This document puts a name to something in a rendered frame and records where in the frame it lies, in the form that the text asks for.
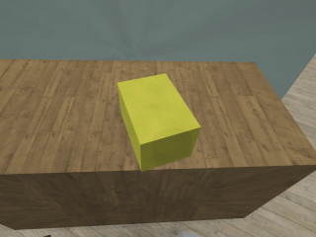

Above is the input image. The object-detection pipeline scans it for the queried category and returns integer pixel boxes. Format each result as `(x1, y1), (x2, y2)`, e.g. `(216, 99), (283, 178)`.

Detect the carton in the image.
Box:
(117, 73), (201, 172)

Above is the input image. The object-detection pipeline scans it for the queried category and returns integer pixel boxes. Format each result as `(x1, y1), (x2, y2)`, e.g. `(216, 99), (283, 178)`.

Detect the pedestal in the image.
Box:
(0, 59), (316, 230)

